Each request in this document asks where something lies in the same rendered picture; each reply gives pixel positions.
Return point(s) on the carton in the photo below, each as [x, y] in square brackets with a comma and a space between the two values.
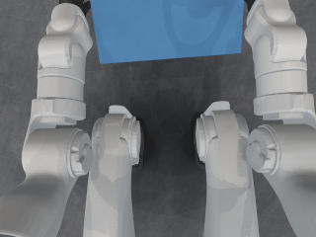
[146, 30]

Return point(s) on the right robot hand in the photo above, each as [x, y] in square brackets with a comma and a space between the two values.
[249, 4]

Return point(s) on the left robot hand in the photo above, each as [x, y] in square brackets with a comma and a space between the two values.
[84, 7]

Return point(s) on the robot right forearm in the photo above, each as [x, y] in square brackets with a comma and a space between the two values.
[280, 65]

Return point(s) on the robot left forearm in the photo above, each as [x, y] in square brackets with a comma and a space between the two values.
[61, 70]

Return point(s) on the robot left shin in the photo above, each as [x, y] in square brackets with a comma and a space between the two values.
[113, 109]

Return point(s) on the right robot upper arm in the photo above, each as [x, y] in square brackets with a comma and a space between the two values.
[286, 155]

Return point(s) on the robot left thigh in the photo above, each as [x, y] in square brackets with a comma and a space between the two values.
[108, 208]

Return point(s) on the left robot upper arm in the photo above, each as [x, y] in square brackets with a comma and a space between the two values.
[53, 160]

